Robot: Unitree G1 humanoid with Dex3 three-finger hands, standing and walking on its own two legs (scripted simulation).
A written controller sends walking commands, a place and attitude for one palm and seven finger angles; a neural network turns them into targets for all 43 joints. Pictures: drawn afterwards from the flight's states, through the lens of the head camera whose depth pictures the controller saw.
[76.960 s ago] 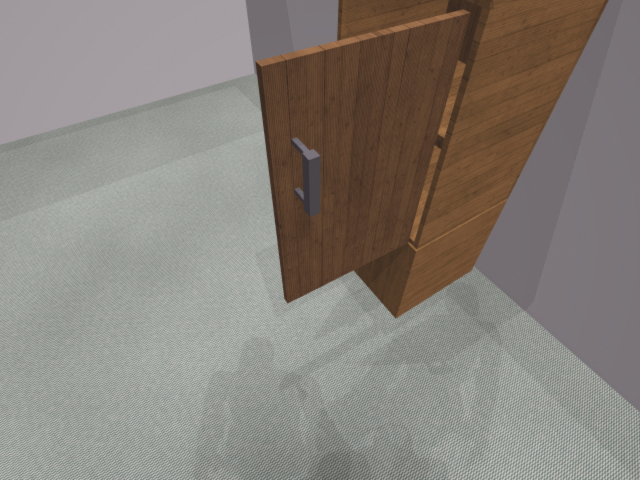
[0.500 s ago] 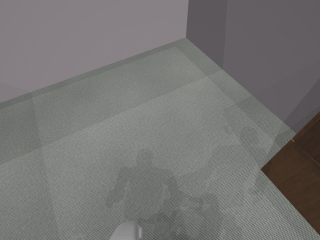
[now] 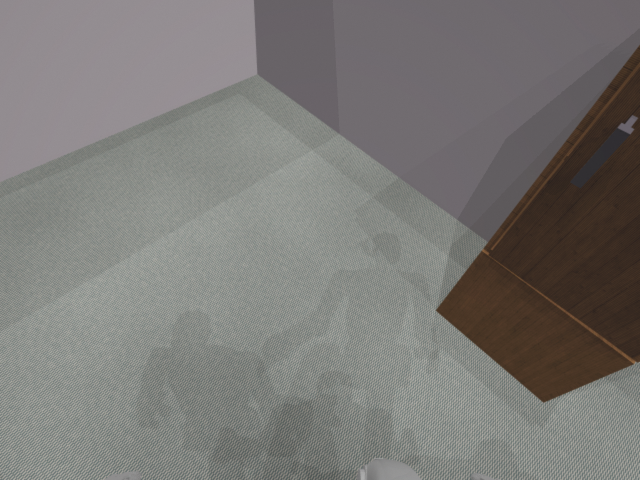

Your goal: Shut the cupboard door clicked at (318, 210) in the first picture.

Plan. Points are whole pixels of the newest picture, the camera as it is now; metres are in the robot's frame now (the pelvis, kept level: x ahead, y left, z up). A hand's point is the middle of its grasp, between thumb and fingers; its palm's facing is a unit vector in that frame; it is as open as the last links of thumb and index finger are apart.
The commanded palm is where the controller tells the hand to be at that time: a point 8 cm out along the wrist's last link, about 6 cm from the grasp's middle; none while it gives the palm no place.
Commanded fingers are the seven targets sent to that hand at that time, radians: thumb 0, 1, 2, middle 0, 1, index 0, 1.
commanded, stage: turn to face it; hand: left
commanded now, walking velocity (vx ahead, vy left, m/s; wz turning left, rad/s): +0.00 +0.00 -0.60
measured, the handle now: (604, 152) +0.65 -0.44 +0.06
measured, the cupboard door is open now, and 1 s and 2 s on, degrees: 1 1 1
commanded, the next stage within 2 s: take the last steps up to it in 1.04 s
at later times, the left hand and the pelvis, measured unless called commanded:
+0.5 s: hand (239, 465) +0.15 +0.12 -0.16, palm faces -0.28 -0.93 -0.24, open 7.4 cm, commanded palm none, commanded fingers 0.00 0.90 0.90 -0.20 -0.30 -0.20 -0.30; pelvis +0.01 -0.05 +0.00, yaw -17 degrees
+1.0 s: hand (272, 411) +0.22 +0.08 -0.17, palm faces -0.52 -0.81 -0.27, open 7.4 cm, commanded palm none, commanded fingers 0.00 0.90 0.90 -0.20 -0.30 -0.20 -0.30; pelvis +0.03 -0.05 -0.02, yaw -34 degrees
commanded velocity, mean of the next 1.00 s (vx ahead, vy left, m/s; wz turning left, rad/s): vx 0.00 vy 0.00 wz -0.51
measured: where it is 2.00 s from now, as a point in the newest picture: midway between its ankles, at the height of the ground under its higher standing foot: outside the picture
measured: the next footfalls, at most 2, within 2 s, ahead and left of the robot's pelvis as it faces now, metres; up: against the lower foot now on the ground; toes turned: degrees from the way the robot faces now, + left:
right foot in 0.22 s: +0.03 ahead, -0.15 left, +0.00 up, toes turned -13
left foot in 0.64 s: +0.12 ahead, +0.07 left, +0.00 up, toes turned -20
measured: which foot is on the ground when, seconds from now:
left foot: down 0.00-0.22, up 0.24-0.62, down 0.64-1.00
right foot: up 0.00-0.20, down 0.22-0.64, up 0.66-0.98, down 1.00-1.00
